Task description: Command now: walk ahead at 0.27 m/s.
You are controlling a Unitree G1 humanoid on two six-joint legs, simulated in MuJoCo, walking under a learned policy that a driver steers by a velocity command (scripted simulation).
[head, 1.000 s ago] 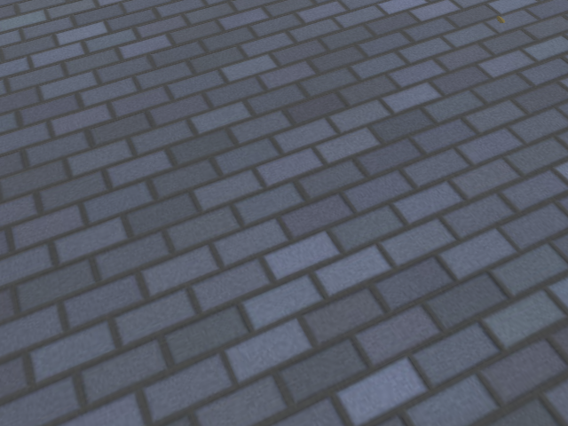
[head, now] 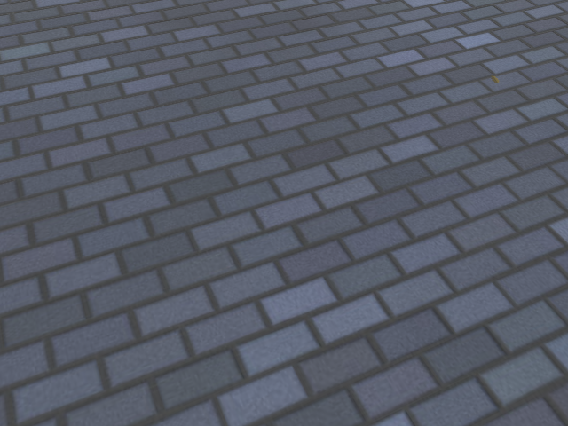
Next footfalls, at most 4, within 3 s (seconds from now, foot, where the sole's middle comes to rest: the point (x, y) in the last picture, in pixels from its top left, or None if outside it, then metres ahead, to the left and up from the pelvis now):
0.36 right None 0.21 -0.08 -0.77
1.08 right None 0.33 -0.11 -0.77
1.62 left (266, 376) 0.66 0.05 -0.77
2.18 right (335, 279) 0.96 -0.14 -0.77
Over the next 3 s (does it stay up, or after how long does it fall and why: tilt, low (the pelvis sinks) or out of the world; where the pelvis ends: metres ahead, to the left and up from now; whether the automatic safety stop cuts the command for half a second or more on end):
stays up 1.22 -0.03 0.01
